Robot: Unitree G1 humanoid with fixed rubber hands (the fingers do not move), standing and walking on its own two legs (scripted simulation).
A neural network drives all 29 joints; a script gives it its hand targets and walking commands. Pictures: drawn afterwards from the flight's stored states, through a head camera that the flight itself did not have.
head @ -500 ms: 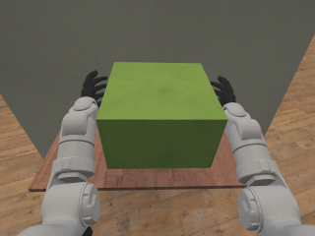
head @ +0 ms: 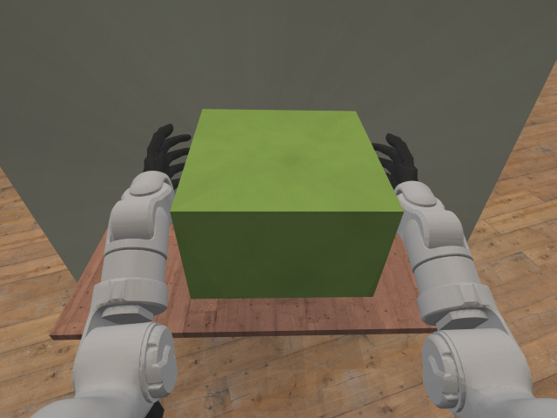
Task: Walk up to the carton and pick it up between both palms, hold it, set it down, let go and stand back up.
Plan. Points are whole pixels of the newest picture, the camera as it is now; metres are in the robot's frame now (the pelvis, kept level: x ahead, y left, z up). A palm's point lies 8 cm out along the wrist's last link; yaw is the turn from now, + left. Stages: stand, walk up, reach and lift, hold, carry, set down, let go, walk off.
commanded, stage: hold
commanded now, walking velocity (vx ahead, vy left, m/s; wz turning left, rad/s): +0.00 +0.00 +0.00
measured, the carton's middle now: (281, 195) +0.39 +0.02 +0.16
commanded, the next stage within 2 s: set down in 0.38 s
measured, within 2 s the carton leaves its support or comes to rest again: neither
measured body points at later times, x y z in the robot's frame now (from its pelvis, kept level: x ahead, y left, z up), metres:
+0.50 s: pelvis +0.00 +0.00 +0.00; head -0.06 +0.00 +0.45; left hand +0.39 +0.20 +0.22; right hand +0.40 -0.15 +0.19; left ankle +0.07 +0.12 -0.74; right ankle +0.05 -0.08 -0.74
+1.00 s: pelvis +0.01 +0.00 +0.00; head -0.01 +0.01 +0.45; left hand +0.41 +0.20 +0.16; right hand +0.42 -0.15 +0.13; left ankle +0.07 +0.12 -0.74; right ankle +0.05 -0.08 -0.74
